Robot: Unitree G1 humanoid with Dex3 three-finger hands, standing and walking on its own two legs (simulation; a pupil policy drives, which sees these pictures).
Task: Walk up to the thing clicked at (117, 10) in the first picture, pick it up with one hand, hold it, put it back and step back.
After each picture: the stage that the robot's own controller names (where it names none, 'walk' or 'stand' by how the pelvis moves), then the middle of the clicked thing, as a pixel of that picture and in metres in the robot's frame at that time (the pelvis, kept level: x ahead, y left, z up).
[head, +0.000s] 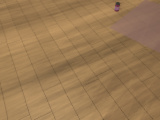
stand; (117, 7) +2.11 -0.50 -0.72
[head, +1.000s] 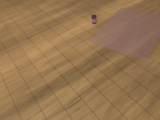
walk; (94, 19) +2.01 +0.00 -0.69
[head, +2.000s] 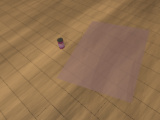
walk; (61, 43) +1.36 +0.36 -0.71
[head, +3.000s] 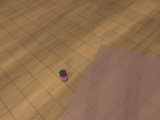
walk; (63, 75) +0.88 +0.28 -0.72
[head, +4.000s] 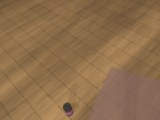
walk; (68, 109) +0.55 +0.21 -0.71
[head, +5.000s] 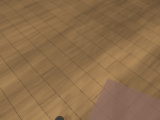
stand; out of the picture +0.44 +0.18 -0.70
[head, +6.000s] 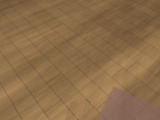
stand; out of the picture +0.42 +0.16 -0.72
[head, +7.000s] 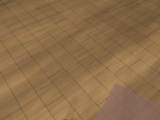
stand; out of the picture +0.43 +0.16 -0.72
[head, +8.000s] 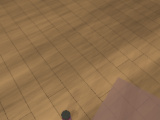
stand; (66, 117) +0.46 +0.15 -0.71
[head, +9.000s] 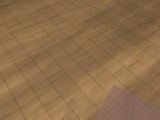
stand; out of the picture +0.44 +0.18 -0.72
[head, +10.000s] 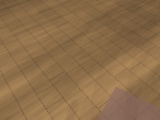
stand; out of the picture +0.43 +0.17 -0.73
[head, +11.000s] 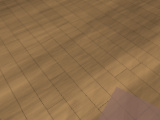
stand; out of the picture +0.43 +0.17 -0.73
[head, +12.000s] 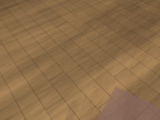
go down; out of the picture +0.42 +0.17 -0.73
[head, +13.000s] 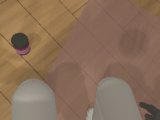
go down; (21, 44) +0.50 +0.23 -0.32
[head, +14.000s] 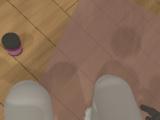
close in; (13, 45) +0.49 +0.25 -0.29
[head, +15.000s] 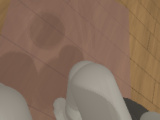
close in; out of the picture +0.47 +0.29 -0.22
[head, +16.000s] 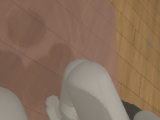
close; out of the picture +0.46 +0.29 -0.23
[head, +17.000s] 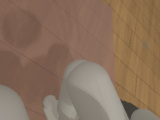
lift; out of the picture +0.43 +0.25 -0.24
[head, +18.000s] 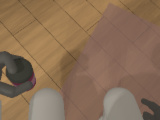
lift; (22, 76) +0.34 +0.21 -0.05
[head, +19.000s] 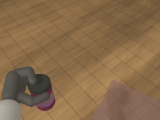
hold; (42, 93) +0.32 +0.15 +0.03
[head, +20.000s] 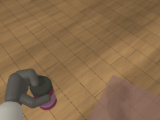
hold; (44, 93) +0.32 +0.15 +0.00
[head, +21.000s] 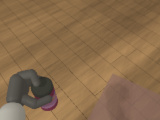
crouch; (45, 94) +0.32 +0.15 -0.01
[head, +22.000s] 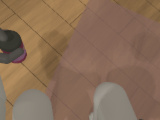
crouch; (13, 48) +0.46 +0.20 -0.10
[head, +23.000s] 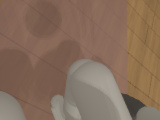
lower; out of the picture +0.43 +0.30 -0.23
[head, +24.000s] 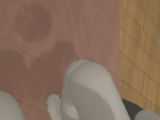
lower; out of the picture +0.43 +0.30 -0.23
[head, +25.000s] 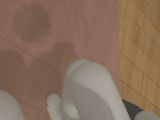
lower; out of the picture +0.43 +0.30 -0.23
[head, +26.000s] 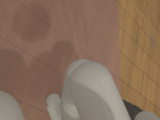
lower; out of the picture +0.43 +0.30 -0.23
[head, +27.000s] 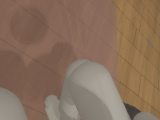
loosen; out of the picture +0.43 +0.29 -0.23
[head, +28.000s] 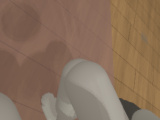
withdraw; out of the picture +0.43 +0.29 -0.24
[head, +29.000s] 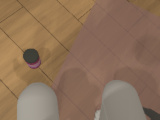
walk; (32, 59) +0.46 +0.22 -0.33
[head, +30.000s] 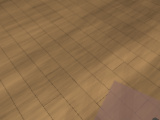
stand; out of the picture +0.39 +0.15 -0.66
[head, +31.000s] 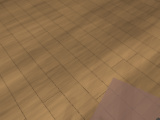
stand; out of the picture +0.42 +0.17 -0.66
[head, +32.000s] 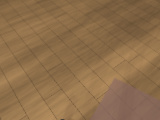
stand; out of the picture +0.41 +0.16 -0.68
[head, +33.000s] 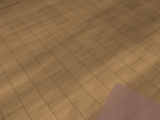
walk; out of the picture +0.41 +0.16 -0.72
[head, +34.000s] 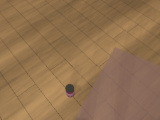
walk; (70, 90) +0.57 +0.12 -0.70
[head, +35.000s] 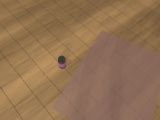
walk; (61, 62) +0.87 +0.14 -0.71
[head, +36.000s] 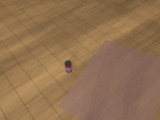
stand; (68, 66) +1.01 +0.18 -0.71
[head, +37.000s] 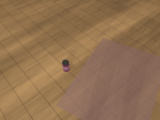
stand; (66, 65) +1.02 +0.19 -0.73
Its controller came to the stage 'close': yes
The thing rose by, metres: 0.71
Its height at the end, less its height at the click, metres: +0.00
